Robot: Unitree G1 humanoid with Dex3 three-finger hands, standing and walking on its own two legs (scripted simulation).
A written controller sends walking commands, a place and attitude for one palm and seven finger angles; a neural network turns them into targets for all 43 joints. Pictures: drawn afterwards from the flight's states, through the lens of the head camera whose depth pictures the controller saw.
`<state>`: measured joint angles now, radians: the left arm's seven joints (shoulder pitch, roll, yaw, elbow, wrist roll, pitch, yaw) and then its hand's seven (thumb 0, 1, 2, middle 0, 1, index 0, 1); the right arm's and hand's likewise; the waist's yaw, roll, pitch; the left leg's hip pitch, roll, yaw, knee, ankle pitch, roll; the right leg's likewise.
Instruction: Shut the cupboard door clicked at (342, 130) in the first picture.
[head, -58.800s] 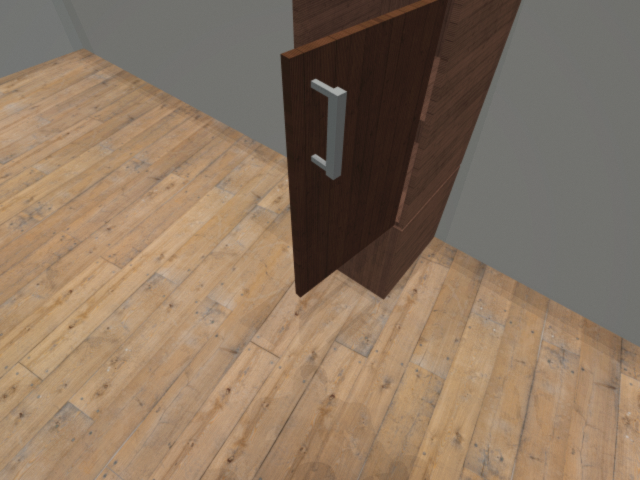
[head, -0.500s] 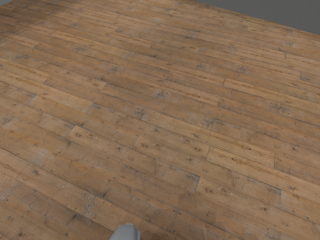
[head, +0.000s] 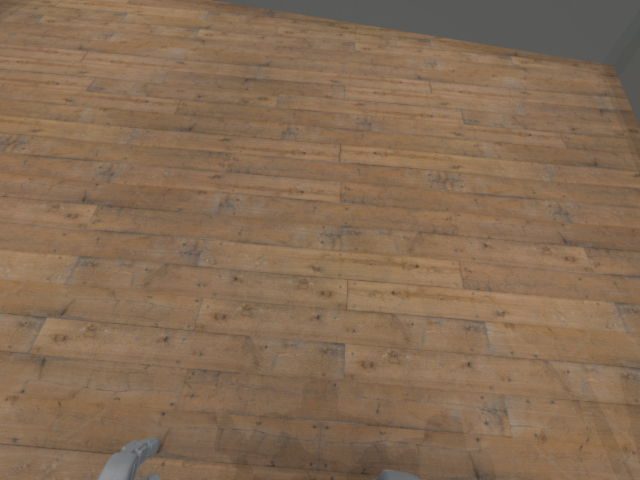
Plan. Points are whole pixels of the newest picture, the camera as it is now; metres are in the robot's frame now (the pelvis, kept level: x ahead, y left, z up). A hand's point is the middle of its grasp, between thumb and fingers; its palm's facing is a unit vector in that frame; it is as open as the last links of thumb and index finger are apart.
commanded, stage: turn to face it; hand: left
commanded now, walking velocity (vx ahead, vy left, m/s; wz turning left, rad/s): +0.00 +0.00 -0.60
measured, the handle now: out of the picture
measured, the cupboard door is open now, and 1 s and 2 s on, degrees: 17 17 17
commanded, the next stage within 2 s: none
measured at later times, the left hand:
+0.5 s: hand (194, 466) +0.15 +0.19 -0.19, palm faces -0.24 -0.95 -0.19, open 7.4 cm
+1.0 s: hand (268, 404) +0.24 +0.09 -0.16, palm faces -0.55 -0.79 -0.27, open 7.4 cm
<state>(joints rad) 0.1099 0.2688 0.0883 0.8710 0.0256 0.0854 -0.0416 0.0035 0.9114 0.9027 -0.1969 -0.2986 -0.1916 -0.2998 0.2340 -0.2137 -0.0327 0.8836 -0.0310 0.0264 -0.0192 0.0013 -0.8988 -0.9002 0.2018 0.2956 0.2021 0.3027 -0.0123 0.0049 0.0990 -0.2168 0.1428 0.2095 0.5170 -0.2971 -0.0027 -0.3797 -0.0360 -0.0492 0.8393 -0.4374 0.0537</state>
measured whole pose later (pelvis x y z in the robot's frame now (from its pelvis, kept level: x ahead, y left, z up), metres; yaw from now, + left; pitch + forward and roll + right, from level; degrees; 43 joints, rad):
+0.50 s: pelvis +0.03 +0.01 -0.01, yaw -17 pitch +1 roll -1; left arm 0.20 0.25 0.08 0.91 0.02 0.08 -0.01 0.00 0.90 0.90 -0.20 -0.30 -0.20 -0.30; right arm 0.17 -0.21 -0.03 0.85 -0.02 0.02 -0.02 0.00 -0.90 -0.90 0.20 0.30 0.20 0.30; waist 0.02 -0.05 0.08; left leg -0.33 0.05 0.07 0.62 -0.30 0.00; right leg -0.37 0.04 0.10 0.80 -0.48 0.02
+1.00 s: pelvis +0.03 -0.02 -0.01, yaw -35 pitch +1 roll +0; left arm 0.15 0.21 0.05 0.88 0.02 0.04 -0.01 0.00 0.91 0.90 -0.20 -0.30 -0.20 -0.30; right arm 0.20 -0.27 -0.06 0.90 -0.02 0.08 -0.01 0.01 -0.90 -0.90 0.20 0.29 0.20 0.30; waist -0.02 0.04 0.09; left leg -0.48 0.09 0.05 1.11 -0.44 -0.08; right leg -0.27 0.01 0.00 0.53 -0.27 -0.02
